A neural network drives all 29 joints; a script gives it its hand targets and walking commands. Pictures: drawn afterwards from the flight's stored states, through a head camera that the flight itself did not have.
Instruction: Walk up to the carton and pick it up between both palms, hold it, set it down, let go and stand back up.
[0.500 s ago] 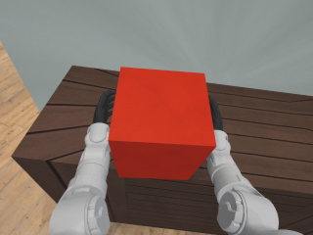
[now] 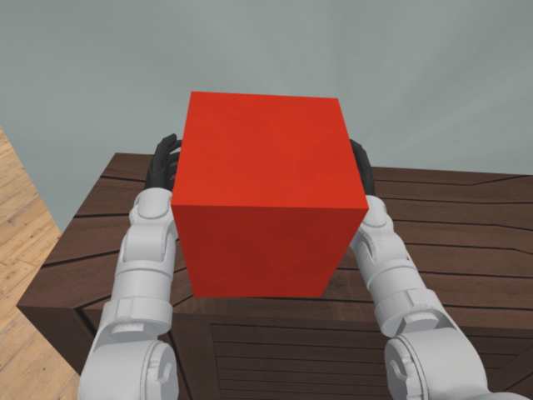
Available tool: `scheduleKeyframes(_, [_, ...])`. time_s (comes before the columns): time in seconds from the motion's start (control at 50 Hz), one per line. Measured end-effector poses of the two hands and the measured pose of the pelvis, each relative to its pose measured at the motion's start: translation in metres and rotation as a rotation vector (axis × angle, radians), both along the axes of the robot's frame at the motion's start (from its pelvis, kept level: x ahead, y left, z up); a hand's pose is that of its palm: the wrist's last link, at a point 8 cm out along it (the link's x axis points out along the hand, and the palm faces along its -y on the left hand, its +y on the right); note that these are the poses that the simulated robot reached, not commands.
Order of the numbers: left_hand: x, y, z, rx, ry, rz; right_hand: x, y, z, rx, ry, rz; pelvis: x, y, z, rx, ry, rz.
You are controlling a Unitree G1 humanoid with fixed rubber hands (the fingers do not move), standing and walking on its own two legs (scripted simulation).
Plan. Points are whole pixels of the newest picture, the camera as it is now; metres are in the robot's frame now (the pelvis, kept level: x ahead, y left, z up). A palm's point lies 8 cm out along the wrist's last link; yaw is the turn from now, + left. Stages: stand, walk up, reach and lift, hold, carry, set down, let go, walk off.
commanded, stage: reach and lift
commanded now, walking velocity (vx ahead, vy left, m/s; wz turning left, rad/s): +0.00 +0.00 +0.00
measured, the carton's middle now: (261, 203) +0.37 -0.01 +0.14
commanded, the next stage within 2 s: hold in 1.56 s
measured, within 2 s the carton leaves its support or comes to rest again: neither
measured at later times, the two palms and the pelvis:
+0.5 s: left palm (148, 181) +0.37 +0.15 +0.20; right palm (362, 181) +0.36 -0.15 +0.19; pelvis -0.02 +0.00 +0.00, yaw +0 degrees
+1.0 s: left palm (152, 165) +0.37 +0.14 +0.22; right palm (372, 160) +0.37 -0.16 +0.22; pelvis -0.01 -0.01 +0.00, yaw +0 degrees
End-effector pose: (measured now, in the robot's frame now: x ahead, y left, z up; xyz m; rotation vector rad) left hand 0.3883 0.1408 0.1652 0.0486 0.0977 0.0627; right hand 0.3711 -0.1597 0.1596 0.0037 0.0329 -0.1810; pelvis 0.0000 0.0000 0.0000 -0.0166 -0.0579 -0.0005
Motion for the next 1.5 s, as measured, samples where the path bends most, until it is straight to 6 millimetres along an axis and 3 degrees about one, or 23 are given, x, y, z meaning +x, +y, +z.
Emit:
scheduleKeyframes(0.32, [-0.023,0.015,0.016,-0.001,0.067,0.034,-0.013,0.015,0.016,0.03,0.06,0.033,-0.012,0.005,-0.002,0.0,-0.075,0.008])
scheduleKeyframes(0.74, [-0.025,-0.001,0.046,-0.006,0.082,0.043,-0.012,-0.001,0.053,0.042,0.073,0.037,-0.018,-0.003,-0.002,-0.001,-0.04,-0.009])
scheduleKeyframes(0.86, [-0.024,-0.001,0.045,-0.006,0.119,0.044,-0.008,-0.001,0.055,0.063,0.109,0.041,-0.017,-0.006,-0.002,0.002,-0.03,-0.004])
scheduleKeyframes(1.1, [-0.017,0.0,0.062,-0.009,0.097,0.044,-0.002,-0.001,0.07,0.076,0.089,0.041,-0.011,-0.006,-0.002,0.0,-0.012,-0.004])
scheduleKeyframes(1.5, [-0.015,0.003,0.064,-0.03,0.112,0.042,0.0,0.003,0.079,0.087,0.109,0.041,-0.003,0.0,-0.002,-0.008,-0.007,-0.007])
